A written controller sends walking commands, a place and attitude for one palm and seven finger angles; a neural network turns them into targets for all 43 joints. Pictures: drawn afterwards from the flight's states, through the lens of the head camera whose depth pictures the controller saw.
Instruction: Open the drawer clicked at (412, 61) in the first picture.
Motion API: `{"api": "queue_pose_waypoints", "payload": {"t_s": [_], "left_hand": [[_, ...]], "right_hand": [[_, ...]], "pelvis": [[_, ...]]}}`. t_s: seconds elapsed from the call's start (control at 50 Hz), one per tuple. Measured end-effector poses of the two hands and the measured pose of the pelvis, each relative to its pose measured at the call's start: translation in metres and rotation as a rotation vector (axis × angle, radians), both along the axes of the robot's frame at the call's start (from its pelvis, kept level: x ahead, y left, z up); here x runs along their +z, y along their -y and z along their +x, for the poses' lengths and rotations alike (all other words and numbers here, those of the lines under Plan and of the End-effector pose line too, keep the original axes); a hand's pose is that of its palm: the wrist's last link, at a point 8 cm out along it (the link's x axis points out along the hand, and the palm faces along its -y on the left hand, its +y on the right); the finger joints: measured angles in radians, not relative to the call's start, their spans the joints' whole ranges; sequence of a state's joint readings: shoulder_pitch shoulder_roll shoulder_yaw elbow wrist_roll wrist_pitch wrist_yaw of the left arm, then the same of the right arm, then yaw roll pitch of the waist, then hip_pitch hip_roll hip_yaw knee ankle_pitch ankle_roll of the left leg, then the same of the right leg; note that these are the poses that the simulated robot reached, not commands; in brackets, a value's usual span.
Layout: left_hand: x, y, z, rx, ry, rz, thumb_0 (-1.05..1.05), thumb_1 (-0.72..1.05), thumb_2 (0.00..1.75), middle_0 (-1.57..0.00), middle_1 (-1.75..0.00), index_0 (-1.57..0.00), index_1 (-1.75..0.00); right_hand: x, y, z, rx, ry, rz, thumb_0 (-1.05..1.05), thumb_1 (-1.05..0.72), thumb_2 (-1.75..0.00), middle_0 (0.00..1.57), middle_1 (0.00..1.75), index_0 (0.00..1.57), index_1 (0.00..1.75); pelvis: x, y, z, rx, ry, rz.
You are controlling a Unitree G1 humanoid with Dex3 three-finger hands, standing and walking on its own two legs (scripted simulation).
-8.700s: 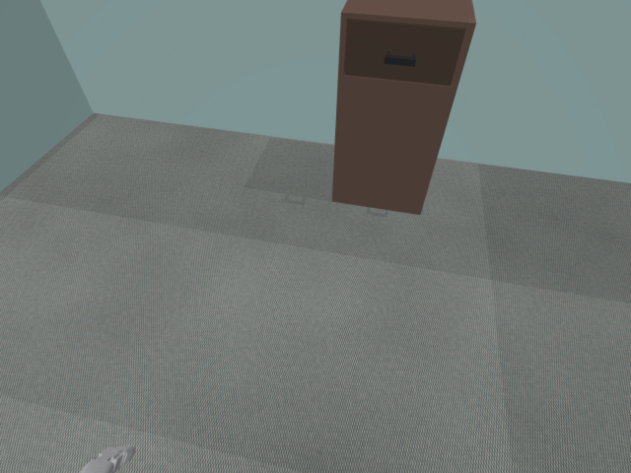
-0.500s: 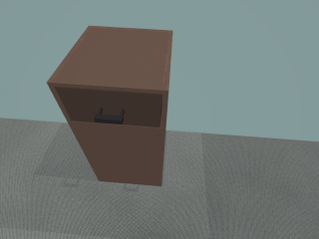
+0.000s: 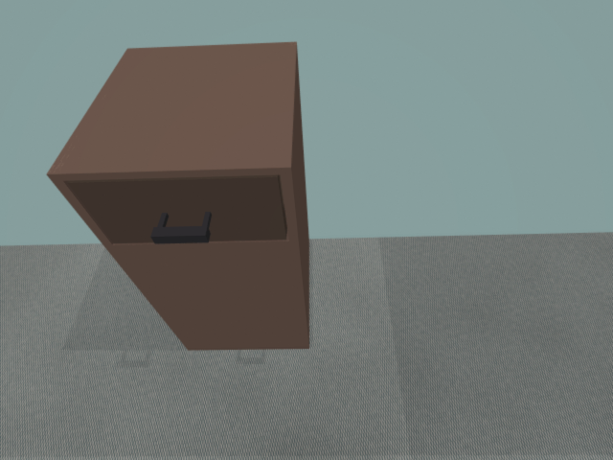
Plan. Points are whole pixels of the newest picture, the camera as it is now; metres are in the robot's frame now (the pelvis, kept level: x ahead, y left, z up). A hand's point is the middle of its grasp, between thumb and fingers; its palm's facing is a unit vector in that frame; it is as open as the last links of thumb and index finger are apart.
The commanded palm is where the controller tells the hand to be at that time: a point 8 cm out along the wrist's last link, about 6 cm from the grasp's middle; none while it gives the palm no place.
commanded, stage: look again from close up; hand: left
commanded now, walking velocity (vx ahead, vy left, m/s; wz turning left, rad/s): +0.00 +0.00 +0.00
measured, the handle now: (183, 226) +0.51 +0.26 -0.06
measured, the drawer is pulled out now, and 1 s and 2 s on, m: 0.00 0.00 0.00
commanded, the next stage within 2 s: raise the hand with hooked fingers in 0.34 s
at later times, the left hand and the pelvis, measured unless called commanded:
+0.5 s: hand out of the picture +0.04 +0.17 -0.15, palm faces -0.08 -0.96 -0.27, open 7.3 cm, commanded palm +0.12 +0.22 -0.06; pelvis +0.01 +0.00 +0.00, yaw -2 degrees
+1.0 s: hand (139, 457) +0.14 +0.23 -0.06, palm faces +0.06 -0.09 -0.99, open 9.4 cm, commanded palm +0.15 +0.23 +0.01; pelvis -0.04 +0.01 -0.05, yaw +0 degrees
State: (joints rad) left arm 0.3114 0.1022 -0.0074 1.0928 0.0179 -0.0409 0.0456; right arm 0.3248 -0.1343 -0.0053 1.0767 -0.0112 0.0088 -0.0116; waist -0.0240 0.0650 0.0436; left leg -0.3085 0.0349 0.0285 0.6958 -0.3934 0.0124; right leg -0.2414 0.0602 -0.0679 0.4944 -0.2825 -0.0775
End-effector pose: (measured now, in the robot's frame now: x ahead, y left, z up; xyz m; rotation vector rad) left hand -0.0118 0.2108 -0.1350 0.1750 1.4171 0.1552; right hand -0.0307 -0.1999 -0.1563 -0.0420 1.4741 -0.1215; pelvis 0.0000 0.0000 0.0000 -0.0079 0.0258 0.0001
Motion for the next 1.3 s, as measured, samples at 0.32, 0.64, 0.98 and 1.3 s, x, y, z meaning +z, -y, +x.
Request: {"api": "queue_pose_waypoints", "payload": {"t_s": [0.32, 0.64, 0.98, 1.3], "left_hand": [[-0.001, -0.005, 0.031, 0.011, 0.088, 0.006, 0.01, 0.93, 0.9, -0.2, -0.3, -0.2, -0.3], [0.138, -0.032, 0.18, -0.543, 0.786, 0.546, 0.02, 0.86, 0.87, -0.21, -0.35, -0.21, -0.35], [0.12, -0.012, 0.122, -1.01, 0.916, 1.073, 0.0, 0.45, 0.71, -0.26, -0.58, -0.25, -0.59], [0.18, -0.013, 0.217, -1.008, 0.881, 1.016, 0.0, 0.09, 0.56, -0.28, -0.82, -0.27, -0.82]], "right_hand": [[0.009, 0.027, 0.062, 0.053, 0.148, -0.086, 0.01, -0.94, -0.9, 0.19, 0.3, 0.2, 0.3], [0.026, 0.045, 0.121, 0.058, 0.554, -0.171, 0.02, -0.92, -0.9, 0.2, 0.3, 0.2, 0.3], [0.062, 0.005, 0.248, 0.333, 0.815, -0.115, 0.01, -0.91, -0.9, 0.2, 0.3, 0.2, 0.3], [0.036, -0.009, 0.157, 0.166, 0.567, -0.036, 0.02, -0.91, -0.9, 0.2, 0.3, 0.2, 0.3]], "pelvis": [[0.003, 0.006, 0.019, -0.001, 0.039, 0.014], [-0.006, -0.01, -0.006, -0.026, -0.049, 0.034], [-0.048, -0.006, -0.044, -0.012, -0.145, 0.037], [-0.016, -0.013, -0.034, -0.04, -0.049, 0.034]]}}
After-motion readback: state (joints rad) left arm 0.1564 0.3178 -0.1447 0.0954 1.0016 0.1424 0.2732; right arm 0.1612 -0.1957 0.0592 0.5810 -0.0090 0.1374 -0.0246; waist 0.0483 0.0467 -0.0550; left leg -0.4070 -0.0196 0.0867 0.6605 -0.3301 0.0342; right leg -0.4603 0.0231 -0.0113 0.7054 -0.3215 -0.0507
